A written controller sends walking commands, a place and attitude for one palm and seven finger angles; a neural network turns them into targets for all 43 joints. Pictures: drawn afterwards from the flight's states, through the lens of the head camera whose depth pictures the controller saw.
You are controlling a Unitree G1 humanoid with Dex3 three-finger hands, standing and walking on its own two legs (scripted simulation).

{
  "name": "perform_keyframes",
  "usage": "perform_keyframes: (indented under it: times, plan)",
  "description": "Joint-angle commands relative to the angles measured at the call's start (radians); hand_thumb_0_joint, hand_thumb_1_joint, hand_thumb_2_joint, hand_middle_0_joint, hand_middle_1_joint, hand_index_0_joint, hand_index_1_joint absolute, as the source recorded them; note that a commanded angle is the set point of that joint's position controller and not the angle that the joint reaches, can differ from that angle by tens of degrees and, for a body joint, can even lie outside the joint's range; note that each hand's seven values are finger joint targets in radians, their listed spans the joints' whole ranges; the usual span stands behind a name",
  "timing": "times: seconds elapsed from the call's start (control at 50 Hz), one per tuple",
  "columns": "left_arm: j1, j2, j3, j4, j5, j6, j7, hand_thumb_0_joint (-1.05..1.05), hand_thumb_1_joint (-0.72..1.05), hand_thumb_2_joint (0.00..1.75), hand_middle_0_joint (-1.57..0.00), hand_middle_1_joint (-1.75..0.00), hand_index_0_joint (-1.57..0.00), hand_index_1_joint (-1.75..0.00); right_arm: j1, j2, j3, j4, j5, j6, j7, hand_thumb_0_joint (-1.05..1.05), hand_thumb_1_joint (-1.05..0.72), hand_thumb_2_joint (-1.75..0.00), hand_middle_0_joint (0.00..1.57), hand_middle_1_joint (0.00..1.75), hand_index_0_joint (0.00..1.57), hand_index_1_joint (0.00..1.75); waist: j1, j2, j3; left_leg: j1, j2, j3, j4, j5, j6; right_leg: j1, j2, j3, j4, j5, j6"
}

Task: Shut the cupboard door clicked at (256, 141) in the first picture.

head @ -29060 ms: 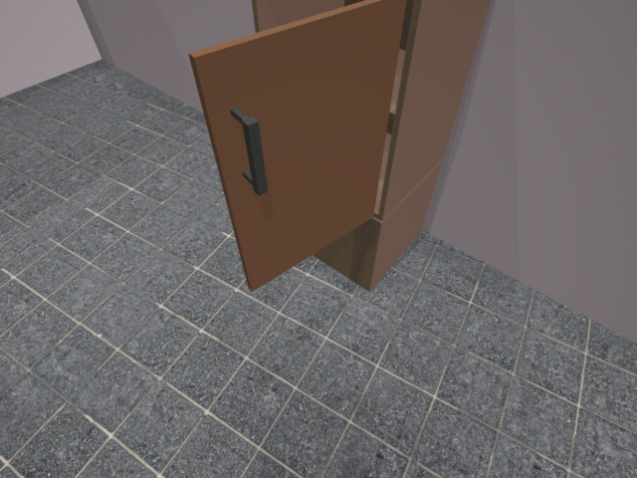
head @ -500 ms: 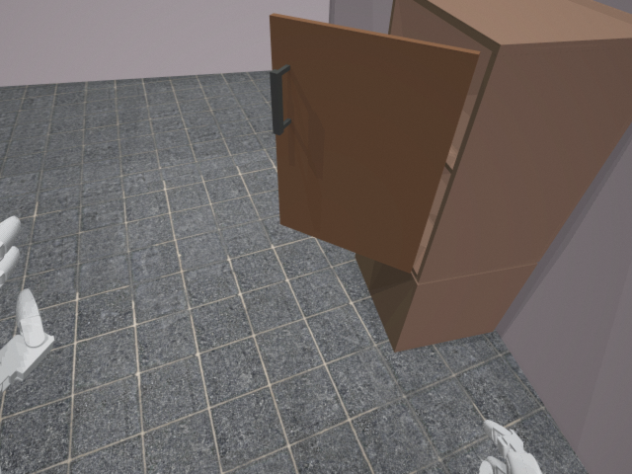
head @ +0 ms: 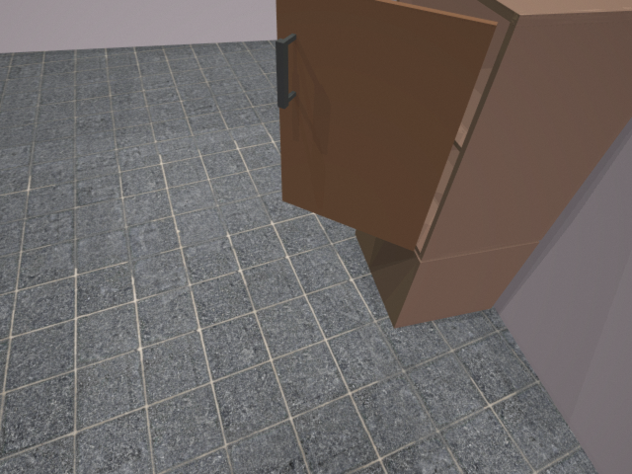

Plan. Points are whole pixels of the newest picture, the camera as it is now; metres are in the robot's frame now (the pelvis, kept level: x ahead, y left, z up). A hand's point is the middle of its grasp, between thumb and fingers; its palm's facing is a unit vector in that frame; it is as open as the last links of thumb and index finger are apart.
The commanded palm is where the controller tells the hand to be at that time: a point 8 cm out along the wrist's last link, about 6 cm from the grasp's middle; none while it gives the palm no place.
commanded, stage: let the arm hang, fingers relaxed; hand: left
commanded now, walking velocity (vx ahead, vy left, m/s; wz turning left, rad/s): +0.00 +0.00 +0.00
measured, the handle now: (287, 71) +0.88 +0.09 +0.09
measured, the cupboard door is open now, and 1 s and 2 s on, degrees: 50 50 50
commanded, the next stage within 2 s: look to check the result in 0.82 s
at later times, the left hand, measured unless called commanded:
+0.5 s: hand out of the picture -0.05 +0.18 -0.17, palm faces +0.02 -0.98 -0.19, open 7.4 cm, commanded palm none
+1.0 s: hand out of the picture -0.01 +0.16 -0.17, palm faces +0.00 -0.98 -0.18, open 7.4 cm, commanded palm none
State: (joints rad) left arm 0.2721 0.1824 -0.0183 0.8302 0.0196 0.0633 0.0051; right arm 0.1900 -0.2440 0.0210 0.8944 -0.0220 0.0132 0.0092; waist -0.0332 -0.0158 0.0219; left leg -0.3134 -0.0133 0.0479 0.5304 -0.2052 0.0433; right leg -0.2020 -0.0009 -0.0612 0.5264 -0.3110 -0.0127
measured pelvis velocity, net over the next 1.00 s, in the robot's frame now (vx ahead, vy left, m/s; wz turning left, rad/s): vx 0.01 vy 0.00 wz -0.02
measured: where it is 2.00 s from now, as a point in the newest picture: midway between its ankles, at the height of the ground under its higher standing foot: outside the picture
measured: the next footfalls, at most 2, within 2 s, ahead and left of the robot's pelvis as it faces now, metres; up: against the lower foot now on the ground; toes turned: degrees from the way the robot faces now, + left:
none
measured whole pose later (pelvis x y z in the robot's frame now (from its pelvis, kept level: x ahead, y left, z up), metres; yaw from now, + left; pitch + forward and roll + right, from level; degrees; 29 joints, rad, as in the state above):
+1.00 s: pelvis +0.01 +0.00 +0.01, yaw -1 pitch -2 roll +0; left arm 0.32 0.14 0.01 1.15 0.01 -0.01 0.03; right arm 0.32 -0.14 0.00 1.14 -0.01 0.00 -0.03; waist -0.02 0.00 0.02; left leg -0.21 -0.01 0.07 0.39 -0.16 0.04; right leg -0.11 0.01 -0.04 0.39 -0.25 -0.02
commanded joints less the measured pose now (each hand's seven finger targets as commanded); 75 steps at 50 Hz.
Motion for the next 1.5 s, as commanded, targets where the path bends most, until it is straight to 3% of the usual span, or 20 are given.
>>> perform_keyframes:
  times: [0.0, 0.06, 0.1, 0.12, 0.16, 0.24, 0.36, 0.5, 0.58, 0.68, 0.84, 1.22, 1.42, 1.48]
  plan:
    - [0.040, 0.138, 0.058, 0.056, -0.006, -0.061, 0.018, 0.00, 0.90, 0.90, -0.20, -0.30, -0.20, -0.30, 0.016, -0.079, -0.026, 0.013, -0.005, -0.012, -0.024, 0.00, -0.90, -0.90, 0.20, 0.30, 0.20, 0.30, 0.032, 0.151, -0.034, 0.041, 0.098, -0.161, -0.178, -0.001, -0.008, 0.022, -0.094, 0.134, -0.171, 0.025, -0.040]
    - [0.074, 0.120, 0.055, 0.146, -0.008, -0.061, 0.018, 0.00, 0.90, 0.90, -0.20, -0.30, -0.20, -0.30, 0.061, -0.060, -0.029, 0.065, 0.000, -0.012, -0.034, 0.00, -0.90, -0.90, 0.20, 0.30, 0.20, 0.30, 0.035, 0.177, -0.037, 0.055, 0.107, -0.168, -0.202, -0.021, -0.004, 0.051, -0.091, 0.116, -0.190, 0.044, -0.042]
    - [0.091, 0.109, 0.048, 0.195, -0.009, -0.063, 0.017, 0.00, 0.90, 0.90, -0.20, -0.30, -0.20, -0.30, 0.088, -0.052, -0.031, 0.098, 0.004, -0.011, -0.039, 0.00, -0.90, -0.90, 0.20, 0.30, 0.20, 0.30, 0.032, 0.151, -0.011, 0.060, 0.108, -0.170, -0.216, -0.041, -0.003, 0.037, -0.091, 0.116, -0.206, 0.043, -0.042]
    - [0.095, 0.110, 0.048, 0.213, -0.009, -0.064, 0.018, 0.00, 0.90, 0.90, -0.20, -0.30, -0.20, -0.30, 0.106, -0.053, -0.034, 0.108, 0.008, -0.009, -0.041, 0.00, -0.90, -0.90, 0.20, 0.30, 0.20, 0.30, 0.030, 0.104, 0.011, 0.061, 0.114, -0.175, -0.220, -0.040, -0.002, 0.028, -0.088, 0.110, -0.215, 0.035, -0.041]
    - [0.110, 0.086, 0.041, 0.249, -0.009, -0.063, 0.020, 0.00, 0.90, 0.90, -0.20, -0.30, -0.20, -0.30, 0.133, -0.044, -0.035, 0.134, 0.007, -0.007, -0.045, 0.00, -0.90, -0.90, 0.20, 0.30, 0.20, 0.30, 0.024, 0.064, 0.041, 0.067, 0.115, -0.176, -0.238, -0.082, 0.000, 0.001, -0.086, 0.111, -0.223, 0.014, -0.039]
    - [0.146, 0.071, 0.038, 0.291, -0.008, -0.063, 0.025, 0.00, 0.90, 0.90, -0.20, -0.30, -0.20, -0.30, 0.166, -0.029, -0.038, 0.167, 0.009, -0.005, -0.048, 0.00, -0.90, -0.90, 0.20, 0.30, 0.20, 0.30, 0.024, 0.032, 0.047, 0.070, 0.121, -0.179, -0.261, -0.124, 0.005, -0.008, -0.082, 0.105, -0.218, -0.001, -0.037]
    - [0.178, 0.043, 0.035, 0.318, -0.006, -0.068, 0.033, 0.00, 0.90, 0.90, -0.20, -0.30, -0.20, -0.30, 0.192, -0.004, -0.037, 0.195, 0.009, -0.009, -0.050, 0.00, -0.90, -0.90, 0.20, 0.30, 0.20, 0.30, 0.024, -0.009, 0.067, 0.084, 0.117, -0.159, -0.257, -0.082, 0.007, -0.028, -0.084, 0.110, -0.215, 0.014, -0.032]
    - [0.182, 0.025, 0.036, 0.319, -0.004, -0.067, 0.038, 0.00, 0.90, 0.90, -0.20, -0.30, -0.20, -0.30, 0.194, 0.019, -0.036, 0.209, 0.008, -0.011, -0.049, 0.00, -0.90, -0.90, 0.20, 0.30, 0.20, 0.30, 0.025, 0.018, 0.102, 0.076, 0.116, -0.156, -0.275, -0.104, 0.006, -0.057, -0.080, 0.112, -0.206, 0.015, -0.026]
    - [0.173, 0.024, 0.037, 0.312, -0.004, -0.071, 0.038, 0.00, 0.90, 0.90, -0.20, -0.30, -0.20, -0.30, 0.197, 0.028, -0.035, 0.212, 0.008, -0.013, -0.048, 0.00, -0.90, -0.90, 0.20, 0.30, 0.20, 0.30, 0.025, 0.000, 0.111, 0.078, 0.107, -0.138, -0.256, -0.055, 0.003, -0.056, -0.086, 0.120, -0.217, 0.032, -0.026]
    - [0.156, 0.026, 0.039, 0.304, -0.006, -0.072, 0.037, 0.00, 0.90, 0.90, -0.20, -0.30, -0.20, -0.30, 0.197, 0.031, -0.033, 0.213, 0.007, -0.015, -0.047, 0.00, -0.90, -0.90, 0.20, 0.30, 0.20, 0.30, 0.024, 0.021, 0.112, 0.082, 0.103, -0.129, -0.249, -0.043, -0.001, -0.057, -0.088, 0.124, -0.222, 0.031, -0.029]
    - [0.138, 0.038, 0.043, 0.302, -0.009, -0.077, 0.036, 0.00, 0.90, 0.90, -0.20, -0.30, -0.20, -0.30, 0.194, 0.022, -0.032, 0.213, 0.008, -0.022, -0.050, 0.00, -0.90, -0.90, 0.20, 0.30, 0.20, 0.30, 0.023, 0.024, 0.067, 0.119, 0.108, -0.119, -0.223, 0.060, -0.003, -0.018, -0.092, 0.124, -0.223, 0.087, -0.032]
    - [0.127, 0.066, 0.041, 0.308, -0.009, -0.083, 0.036, 0.00, 0.90, 0.90, -0.20, -0.30, -0.20, -0.30, 0.154, -0.012, -0.034, 0.217, 0.013, -0.020, -0.050, 0.00, -0.90, -0.90, 0.20, 0.30, 0.20, 0.30, 0.024, 0.000, 0.069, 0.163, 0.115, -0.108, -0.207, 0.116, -0.003, -0.007, -0.094, 0.133, -0.247, 0.123, -0.032]
    - [0.106, 0.081, 0.043, 0.307, -0.009, -0.086, 0.034, 0.00, 0.90, 0.90, -0.20, -0.30, -0.20, -0.30, 0.127, -0.027, -0.035, 0.216, 0.012, -0.023, -0.050, 0.00, -0.90, -0.90, 0.20, 0.30, 0.20, 0.30, 0.024, 0.016, 0.054, 0.179, 0.118, -0.106, -0.207, 0.155, -0.005, 0.018, -0.097, 0.132, -0.252, 0.168, -0.031]
    - [0.099, 0.060, 0.041, 0.307, -0.010, -0.082, 0.035, 0.00, 0.90, 0.90, -0.20, -0.30, -0.20, -0.30, 0.128, -0.007, -0.030, 0.217, 0.009, -0.021, -0.050, 0.00, -0.90, -0.90, 0.20, 0.30, 0.20, 0.30, 0.022, 0.020, 0.064, 0.157, 0.114, -0.112, -0.206, 0.157, -0.009, 0.027, -0.102, 0.125, -0.243, 0.167, -0.027]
